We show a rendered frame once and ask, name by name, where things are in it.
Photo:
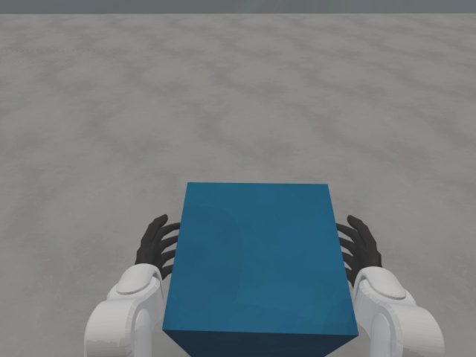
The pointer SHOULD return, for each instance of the left robot hand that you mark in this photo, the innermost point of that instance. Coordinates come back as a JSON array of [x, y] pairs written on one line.
[[152, 246]]

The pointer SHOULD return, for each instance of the carton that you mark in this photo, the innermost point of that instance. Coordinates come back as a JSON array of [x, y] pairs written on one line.
[[258, 272]]

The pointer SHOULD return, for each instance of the left robot forearm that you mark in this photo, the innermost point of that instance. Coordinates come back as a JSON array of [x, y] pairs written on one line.
[[122, 325]]

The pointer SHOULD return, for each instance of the right robot forearm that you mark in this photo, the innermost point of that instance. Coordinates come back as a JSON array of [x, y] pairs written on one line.
[[397, 327]]

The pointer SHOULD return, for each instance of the right robot hand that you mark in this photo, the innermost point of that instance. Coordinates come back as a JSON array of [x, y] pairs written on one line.
[[363, 249]]

